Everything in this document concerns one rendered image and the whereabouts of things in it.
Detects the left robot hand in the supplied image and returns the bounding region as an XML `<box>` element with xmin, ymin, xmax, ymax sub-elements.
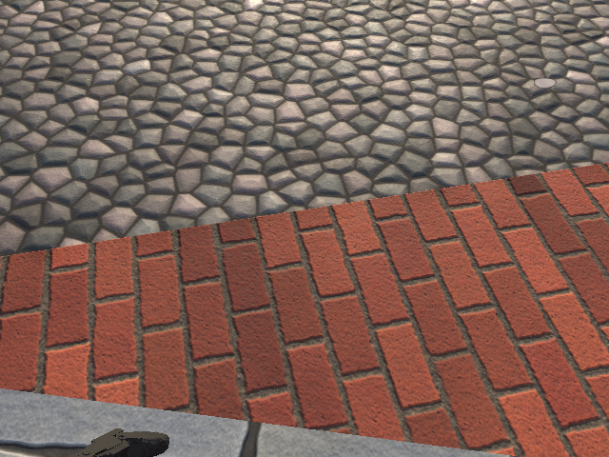
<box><xmin>69</xmin><ymin>428</ymin><xmax>169</xmax><ymax>457</ymax></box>

